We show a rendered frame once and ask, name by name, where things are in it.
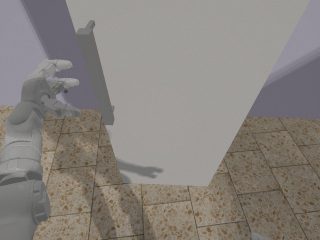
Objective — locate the robot left forearm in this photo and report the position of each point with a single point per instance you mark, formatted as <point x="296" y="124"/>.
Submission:
<point x="20" y="158"/>

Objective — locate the handle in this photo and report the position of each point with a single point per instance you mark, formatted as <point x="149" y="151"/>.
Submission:
<point x="87" y="44"/>

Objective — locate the left robot upper arm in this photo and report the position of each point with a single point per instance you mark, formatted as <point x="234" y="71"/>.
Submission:
<point x="23" y="206"/>

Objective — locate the robot left hand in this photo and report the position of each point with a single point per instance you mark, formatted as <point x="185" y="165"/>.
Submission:
<point x="35" y="88"/>

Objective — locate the fridge door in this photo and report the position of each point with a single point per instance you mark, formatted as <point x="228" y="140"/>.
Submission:
<point x="182" y="76"/>

